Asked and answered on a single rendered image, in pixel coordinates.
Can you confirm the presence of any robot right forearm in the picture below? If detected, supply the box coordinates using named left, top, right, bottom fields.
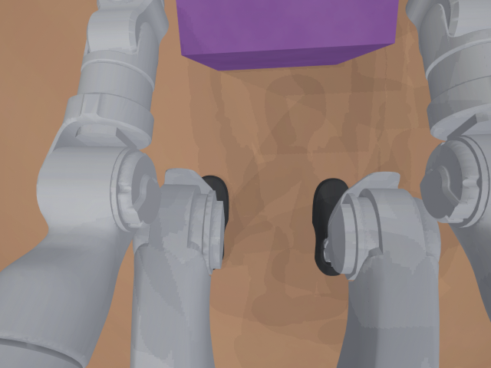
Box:
left=405, top=0, right=491, bottom=141

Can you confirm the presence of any robot right upper arm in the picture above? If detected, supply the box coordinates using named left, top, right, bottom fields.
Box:
left=420, top=134, right=491, bottom=322

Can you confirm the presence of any robot left shin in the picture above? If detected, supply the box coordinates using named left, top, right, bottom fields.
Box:
left=133, top=168, right=213, bottom=254

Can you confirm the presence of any right robot thigh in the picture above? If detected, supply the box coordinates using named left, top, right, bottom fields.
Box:
left=331, top=189, right=440, bottom=368

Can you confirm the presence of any carton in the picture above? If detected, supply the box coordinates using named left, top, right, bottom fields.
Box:
left=176, top=0, right=399, bottom=71

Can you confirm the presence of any robot left forearm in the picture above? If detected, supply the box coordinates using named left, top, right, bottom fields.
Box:
left=36, top=0, right=169, bottom=211

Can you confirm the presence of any robot left upper arm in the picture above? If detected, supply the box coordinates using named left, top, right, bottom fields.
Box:
left=0, top=146, right=162, bottom=368

